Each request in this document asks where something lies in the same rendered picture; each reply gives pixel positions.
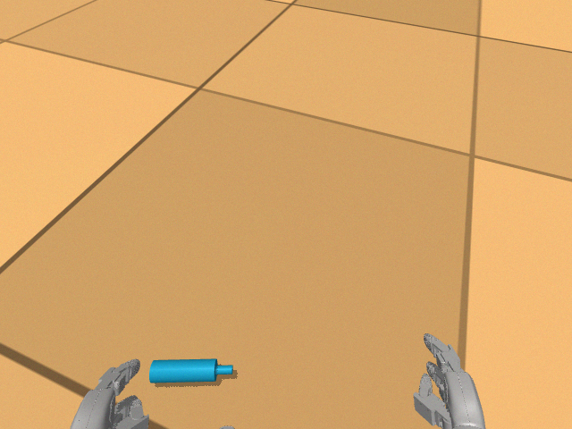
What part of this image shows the left robot hand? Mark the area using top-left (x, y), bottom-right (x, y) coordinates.
top-left (70, 359), bottom-right (149, 429)

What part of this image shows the right robot hand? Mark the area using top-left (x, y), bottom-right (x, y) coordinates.
top-left (414, 333), bottom-right (485, 429)

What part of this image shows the bottle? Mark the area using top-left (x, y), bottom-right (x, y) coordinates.
top-left (149, 359), bottom-right (233, 383)

